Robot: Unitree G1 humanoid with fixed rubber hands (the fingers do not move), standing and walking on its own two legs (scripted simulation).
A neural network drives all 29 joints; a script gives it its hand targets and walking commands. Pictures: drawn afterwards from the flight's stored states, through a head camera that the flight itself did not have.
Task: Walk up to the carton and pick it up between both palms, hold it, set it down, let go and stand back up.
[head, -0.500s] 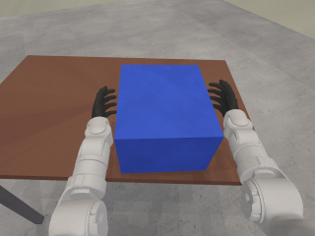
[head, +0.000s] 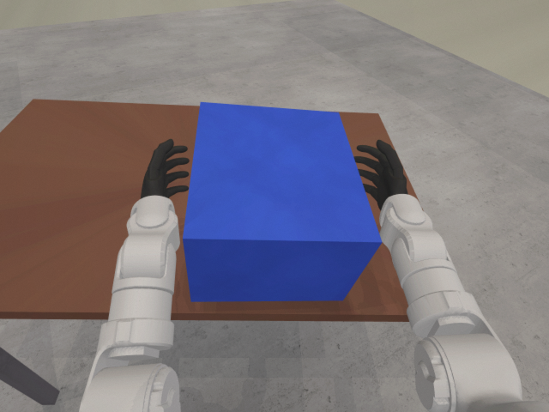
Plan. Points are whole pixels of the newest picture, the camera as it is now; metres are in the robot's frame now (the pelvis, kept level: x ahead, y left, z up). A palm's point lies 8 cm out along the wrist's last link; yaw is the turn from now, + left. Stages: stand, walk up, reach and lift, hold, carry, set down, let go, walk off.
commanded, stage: reach and lift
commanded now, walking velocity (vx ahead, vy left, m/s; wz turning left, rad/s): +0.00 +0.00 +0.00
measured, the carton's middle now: (270, 199) +0.43 -0.01 +0.08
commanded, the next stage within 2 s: hold in 1.34 s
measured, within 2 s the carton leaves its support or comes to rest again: neither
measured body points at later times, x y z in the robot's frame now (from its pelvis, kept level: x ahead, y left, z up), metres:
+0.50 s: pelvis -0.01 +0.00 +0.00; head -0.04 +0.03 +0.45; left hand +0.39 +0.16 +0.18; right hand +0.39 -0.18 +0.18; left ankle +0.00 +0.12 -0.75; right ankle +0.02 -0.13 -0.75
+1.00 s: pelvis +0.00 +0.00 +0.00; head -0.04 +0.02 +0.45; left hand +0.39 +0.16 +0.19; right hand +0.38 -0.18 +0.19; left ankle +0.00 +0.12 -0.75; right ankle +0.02 -0.13 -0.75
